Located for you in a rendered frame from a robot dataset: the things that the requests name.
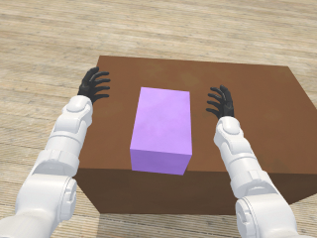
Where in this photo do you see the right robot hand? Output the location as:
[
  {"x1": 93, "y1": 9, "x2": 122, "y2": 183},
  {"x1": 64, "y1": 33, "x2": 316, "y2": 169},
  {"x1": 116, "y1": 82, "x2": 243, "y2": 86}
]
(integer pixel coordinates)
[{"x1": 205, "y1": 84, "x2": 235, "y2": 120}]

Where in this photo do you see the robot right upper arm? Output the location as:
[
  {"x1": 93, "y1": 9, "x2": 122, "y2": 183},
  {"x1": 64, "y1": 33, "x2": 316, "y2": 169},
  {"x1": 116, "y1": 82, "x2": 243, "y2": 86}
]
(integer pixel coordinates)
[{"x1": 235, "y1": 193, "x2": 315, "y2": 238}]

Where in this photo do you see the robot left forearm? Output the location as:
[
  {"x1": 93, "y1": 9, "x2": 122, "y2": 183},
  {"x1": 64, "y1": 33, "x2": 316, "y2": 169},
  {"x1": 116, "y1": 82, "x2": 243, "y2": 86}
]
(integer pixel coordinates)
[{"x1": 15, "y1": 95, "x2": 93, "y2": 214}]

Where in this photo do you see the carton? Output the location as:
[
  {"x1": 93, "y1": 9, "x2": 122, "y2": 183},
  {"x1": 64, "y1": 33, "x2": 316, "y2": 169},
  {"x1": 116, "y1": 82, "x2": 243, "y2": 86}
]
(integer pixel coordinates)
[{"x1": 130, "y1": 87, "x2": 192, "y2": 176}]

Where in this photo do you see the robot right forearm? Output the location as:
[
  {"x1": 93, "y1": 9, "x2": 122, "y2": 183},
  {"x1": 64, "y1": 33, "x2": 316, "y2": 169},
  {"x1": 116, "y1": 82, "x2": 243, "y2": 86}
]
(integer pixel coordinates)
[{"x1": 213, "y1": 116, "x2": 297, "y2": 231}]

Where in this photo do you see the robot left upper arm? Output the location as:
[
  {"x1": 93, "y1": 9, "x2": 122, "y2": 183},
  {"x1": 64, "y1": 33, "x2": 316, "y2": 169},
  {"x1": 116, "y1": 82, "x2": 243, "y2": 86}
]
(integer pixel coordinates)
[{"x1": 0, "y1": 174, "x2": 77, "y2": 238}]

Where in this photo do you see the pedestal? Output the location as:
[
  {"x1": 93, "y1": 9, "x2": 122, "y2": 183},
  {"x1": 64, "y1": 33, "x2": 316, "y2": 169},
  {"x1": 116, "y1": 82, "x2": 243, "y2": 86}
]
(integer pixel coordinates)
[{"x1": 72, "y1": 55, "x2": 317, "y2": 215}]

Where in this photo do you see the left robot hand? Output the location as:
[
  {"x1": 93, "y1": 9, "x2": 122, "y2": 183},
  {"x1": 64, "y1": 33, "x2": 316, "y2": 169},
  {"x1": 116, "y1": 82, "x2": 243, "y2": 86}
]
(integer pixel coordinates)
[{"x1": 77, "y1": 66, "x2": 111, "y2": 106}]

